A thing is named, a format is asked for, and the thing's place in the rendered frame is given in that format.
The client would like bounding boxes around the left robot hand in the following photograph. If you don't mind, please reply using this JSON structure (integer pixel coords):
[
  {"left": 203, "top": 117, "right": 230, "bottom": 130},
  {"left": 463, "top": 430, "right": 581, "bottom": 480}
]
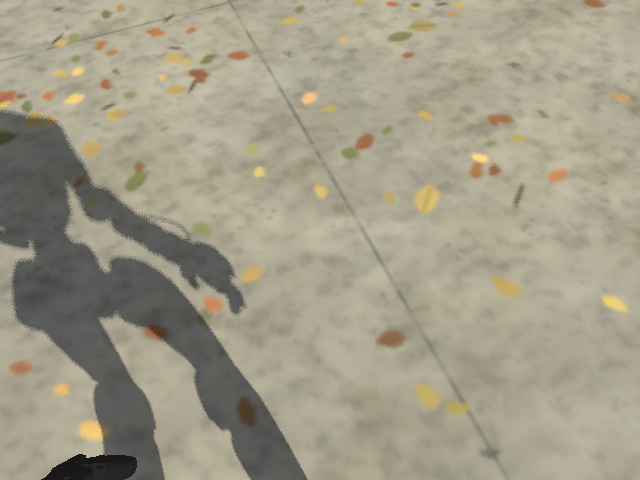
[{"left": 41, "top": 454, "right": 137, "bottom": 480}]

